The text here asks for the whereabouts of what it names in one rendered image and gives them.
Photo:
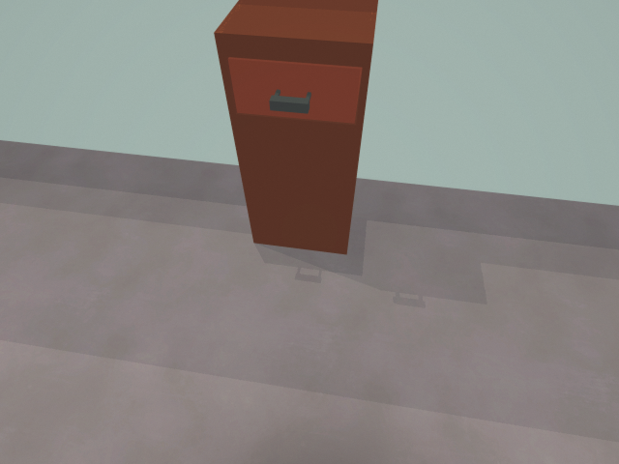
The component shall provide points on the handle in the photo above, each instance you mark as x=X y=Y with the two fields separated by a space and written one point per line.
x=290 y=104

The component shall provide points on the cabinet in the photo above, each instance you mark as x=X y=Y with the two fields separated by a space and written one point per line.
x=299 y=175

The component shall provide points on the drawer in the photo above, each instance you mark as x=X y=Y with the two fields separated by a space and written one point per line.
x=334 y=89

